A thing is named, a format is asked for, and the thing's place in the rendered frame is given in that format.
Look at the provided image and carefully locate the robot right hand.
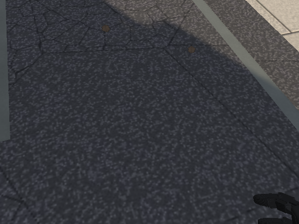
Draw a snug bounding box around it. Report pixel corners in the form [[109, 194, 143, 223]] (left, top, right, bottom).
[[253, 192, 299, 224]]

